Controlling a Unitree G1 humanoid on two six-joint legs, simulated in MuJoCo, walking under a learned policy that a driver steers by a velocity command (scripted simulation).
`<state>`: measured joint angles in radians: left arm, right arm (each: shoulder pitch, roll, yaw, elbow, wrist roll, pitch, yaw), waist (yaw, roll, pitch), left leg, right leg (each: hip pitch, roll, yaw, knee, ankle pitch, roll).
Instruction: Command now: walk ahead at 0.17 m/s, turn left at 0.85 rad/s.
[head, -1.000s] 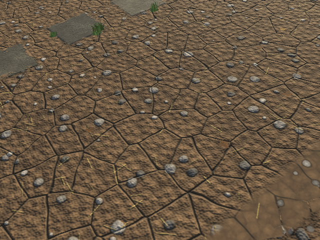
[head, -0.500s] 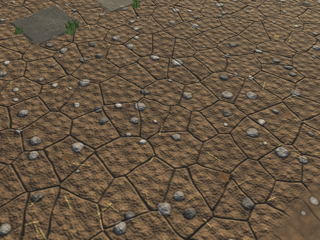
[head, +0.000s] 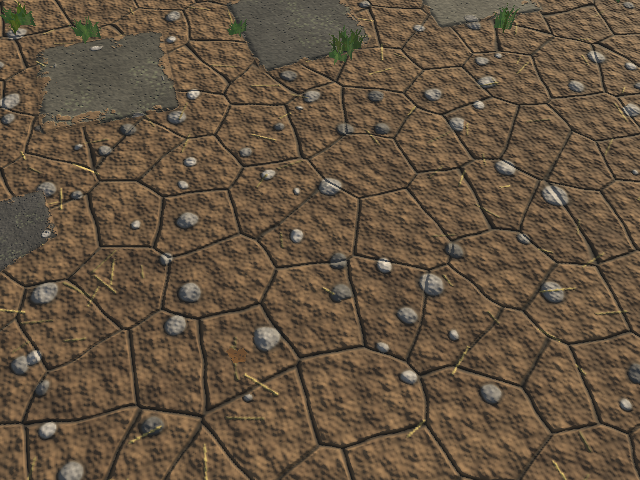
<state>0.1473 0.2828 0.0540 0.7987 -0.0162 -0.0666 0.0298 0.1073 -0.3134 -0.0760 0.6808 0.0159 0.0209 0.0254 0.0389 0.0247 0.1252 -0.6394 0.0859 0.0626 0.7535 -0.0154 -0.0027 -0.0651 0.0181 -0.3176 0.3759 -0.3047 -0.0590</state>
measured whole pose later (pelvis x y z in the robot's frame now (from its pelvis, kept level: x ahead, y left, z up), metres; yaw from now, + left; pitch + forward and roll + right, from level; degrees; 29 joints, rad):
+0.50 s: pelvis +0.15 -0.03 +0.00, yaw +28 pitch +2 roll -1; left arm 0.02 0.29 0.07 0.72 -0.01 -0.02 0.00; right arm 0.15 -0.35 -0.12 0.53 0.02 0.07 -0.03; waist -0.03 0.01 0.07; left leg -0.39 -0.18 -0.30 0.54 -0.16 0.03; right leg -0.41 0.06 0.17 0.59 -0.27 0.06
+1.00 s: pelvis +0.16 -0.03 -0.01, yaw +55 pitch +2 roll -1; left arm 0.13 0.33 0.10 0.73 0.00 0.01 0.00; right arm 0.13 -0.31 -0.08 0.54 0.01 0.07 0.00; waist 0.03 -0.03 0.08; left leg -0.34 0.02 0.02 0.60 -0.30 0.02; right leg -0.37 -0.14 -0.14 0.77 -0.47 0.07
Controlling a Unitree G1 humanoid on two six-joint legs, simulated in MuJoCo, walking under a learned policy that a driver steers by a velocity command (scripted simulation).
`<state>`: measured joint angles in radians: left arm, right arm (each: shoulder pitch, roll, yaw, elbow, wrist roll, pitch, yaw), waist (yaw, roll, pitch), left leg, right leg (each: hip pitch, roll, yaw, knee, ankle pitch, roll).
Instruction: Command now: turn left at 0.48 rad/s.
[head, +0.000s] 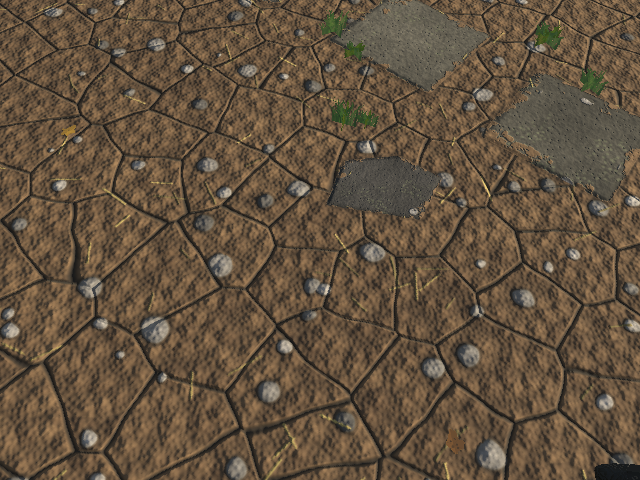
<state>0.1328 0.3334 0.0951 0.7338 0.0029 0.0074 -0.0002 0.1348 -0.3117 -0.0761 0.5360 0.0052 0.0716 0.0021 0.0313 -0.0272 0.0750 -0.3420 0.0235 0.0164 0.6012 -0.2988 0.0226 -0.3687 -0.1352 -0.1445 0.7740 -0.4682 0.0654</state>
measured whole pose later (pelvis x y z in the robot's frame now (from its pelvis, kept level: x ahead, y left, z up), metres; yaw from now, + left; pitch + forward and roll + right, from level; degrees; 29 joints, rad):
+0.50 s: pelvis +0.02 -0.01 +0.01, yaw +5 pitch +0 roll +0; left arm 0.17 0.24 0.03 0.76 0.02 -0.01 0.00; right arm 0.17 -0.23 -0.02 0.75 -0.02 0.03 -0.01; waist 0.00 0.02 0.02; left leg -0.24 -0.03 -0.04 0.53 -0.28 0.01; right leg -0.24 -0.03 -0.02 0.54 -0.30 0.01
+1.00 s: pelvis +0.15 +0.06 +0.01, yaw +1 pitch +2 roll +1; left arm 0.22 0.29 0.06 0.76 0.03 -0.02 -0.06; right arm 0.42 -0.26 -0.04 0.85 -0.04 -0.08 0.01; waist -0.04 -0.04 -0.04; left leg -0.11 -0.01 0.12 0.39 -0.31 0.03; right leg -0.61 -0.01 0.06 1.16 -0.21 -0.07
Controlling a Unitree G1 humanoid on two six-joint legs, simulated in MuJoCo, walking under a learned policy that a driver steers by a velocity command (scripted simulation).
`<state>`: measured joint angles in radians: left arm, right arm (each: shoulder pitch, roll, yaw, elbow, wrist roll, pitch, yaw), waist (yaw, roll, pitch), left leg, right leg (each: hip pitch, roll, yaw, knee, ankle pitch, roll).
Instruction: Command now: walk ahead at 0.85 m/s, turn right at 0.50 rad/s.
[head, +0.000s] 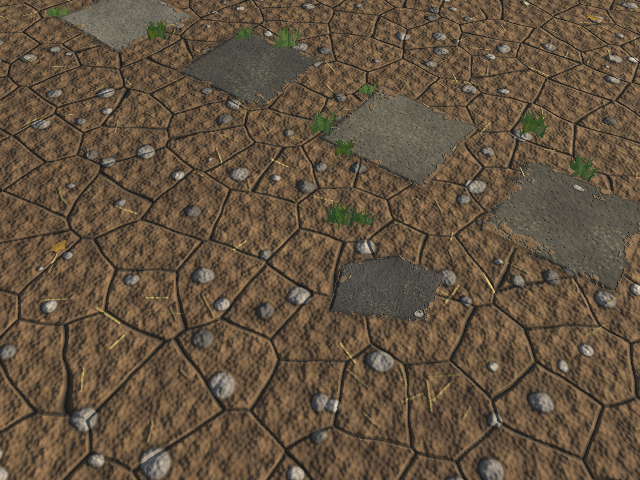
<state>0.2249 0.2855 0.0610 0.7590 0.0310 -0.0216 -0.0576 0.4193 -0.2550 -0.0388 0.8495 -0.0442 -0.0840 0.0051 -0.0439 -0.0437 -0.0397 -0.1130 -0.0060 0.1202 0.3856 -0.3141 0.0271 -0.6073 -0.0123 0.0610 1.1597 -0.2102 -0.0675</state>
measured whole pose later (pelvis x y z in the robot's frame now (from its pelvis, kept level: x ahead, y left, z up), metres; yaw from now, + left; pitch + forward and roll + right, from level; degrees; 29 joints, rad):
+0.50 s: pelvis +0.30 -0.05 +0.00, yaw -12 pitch +1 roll -1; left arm 0.18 0.25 0.04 0.80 0.01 -0.07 -0.03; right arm 0.16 -0.30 -0.04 0.77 0.01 -0.06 -0.04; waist 0.02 0.03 0.08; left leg -0.58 0.10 -0.09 1.13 -0.35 -0.06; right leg -0.29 0.12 -0.04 0.38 -0.10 -0.13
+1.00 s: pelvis +0.42 -0.02 -0.01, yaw -13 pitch +0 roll +0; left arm 0.17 0.24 0.02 0.95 0.00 0.01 0.01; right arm 0.14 -0.23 -0.04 0.87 -0.01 -0.02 -0.03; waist 0.01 0.00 0.03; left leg -0.30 0.01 -0.02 0.53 -0.22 -0.01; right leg -0.16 0.04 0.01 0.51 -0.35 -0.03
